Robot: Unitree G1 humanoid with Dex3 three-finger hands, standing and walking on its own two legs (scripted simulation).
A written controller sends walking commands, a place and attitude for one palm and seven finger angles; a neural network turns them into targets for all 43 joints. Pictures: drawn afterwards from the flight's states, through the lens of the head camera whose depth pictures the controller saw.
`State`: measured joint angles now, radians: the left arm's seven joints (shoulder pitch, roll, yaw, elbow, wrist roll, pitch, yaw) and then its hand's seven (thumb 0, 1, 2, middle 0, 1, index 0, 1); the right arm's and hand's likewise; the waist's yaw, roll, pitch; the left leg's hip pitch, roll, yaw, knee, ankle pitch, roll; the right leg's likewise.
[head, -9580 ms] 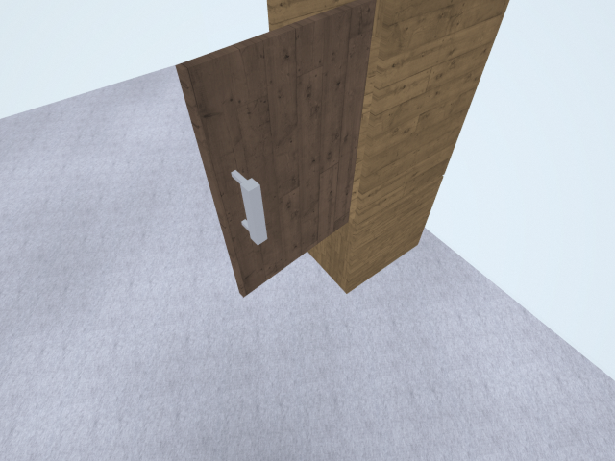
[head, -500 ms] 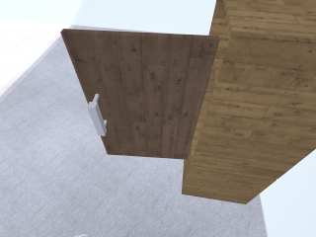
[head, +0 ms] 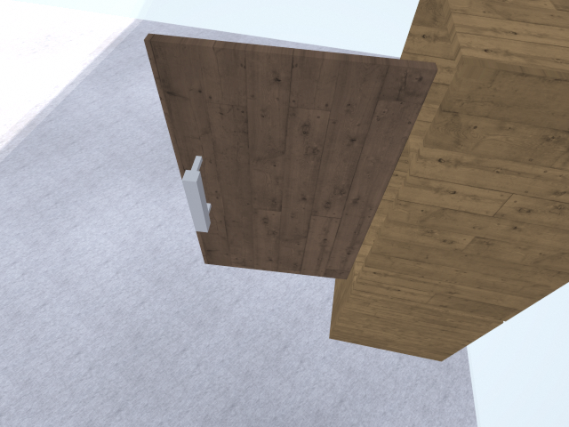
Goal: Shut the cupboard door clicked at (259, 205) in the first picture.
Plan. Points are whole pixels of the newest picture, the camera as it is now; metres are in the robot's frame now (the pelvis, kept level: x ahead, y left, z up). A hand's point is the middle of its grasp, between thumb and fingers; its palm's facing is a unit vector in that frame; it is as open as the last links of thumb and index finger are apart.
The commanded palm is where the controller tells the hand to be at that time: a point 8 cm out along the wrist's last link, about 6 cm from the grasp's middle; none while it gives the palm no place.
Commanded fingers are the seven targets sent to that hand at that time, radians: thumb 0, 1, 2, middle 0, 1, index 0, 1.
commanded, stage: come to a stop and stand still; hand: left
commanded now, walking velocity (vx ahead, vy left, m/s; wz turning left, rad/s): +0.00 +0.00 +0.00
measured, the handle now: (200, 195) +0.49 +0.19 -0.03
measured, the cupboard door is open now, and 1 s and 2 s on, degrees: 95 95 95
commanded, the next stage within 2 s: look again from close up in 0.56 s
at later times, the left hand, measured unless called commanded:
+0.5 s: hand out of the picture -0.01 +0.14 -0.18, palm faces +0.00 -0.98 -0.18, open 7.3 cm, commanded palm none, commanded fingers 0.00 0.90 0.90 -0.20 -0.30 -0.20 -0.30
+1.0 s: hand out of the picture +0.02 +0.16 -0.18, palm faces -0.02 -0.97 -0.23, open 7.4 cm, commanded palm none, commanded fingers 0.00 0.90 0.90 -0.20 -0.30 -0.20 -0.30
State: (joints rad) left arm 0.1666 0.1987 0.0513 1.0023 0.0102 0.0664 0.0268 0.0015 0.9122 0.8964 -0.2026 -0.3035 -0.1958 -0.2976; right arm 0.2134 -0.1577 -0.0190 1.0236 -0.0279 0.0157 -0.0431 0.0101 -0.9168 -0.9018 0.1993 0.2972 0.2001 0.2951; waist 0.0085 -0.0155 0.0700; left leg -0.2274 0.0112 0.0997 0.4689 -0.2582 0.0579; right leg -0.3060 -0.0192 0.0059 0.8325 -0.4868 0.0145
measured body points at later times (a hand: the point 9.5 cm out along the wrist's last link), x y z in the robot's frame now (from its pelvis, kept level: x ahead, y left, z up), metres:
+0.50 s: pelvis -0.02 -0.03 +0.00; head +0.00 -0.03 +0.45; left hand -0.01 +0.19 -0.16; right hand -0.04 -0.26 -0.16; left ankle -0.01 +0.08 -0.74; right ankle -0.07 -0.15 -0.74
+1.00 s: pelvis +0.00 -0.02 -0.01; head +0.00 -0.03 +0.44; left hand +0.02 +0.21 -0.16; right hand +0.02 -0.25 -0.17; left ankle -0.01 +0.08 -0.74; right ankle -0.07 -0.15 -0.74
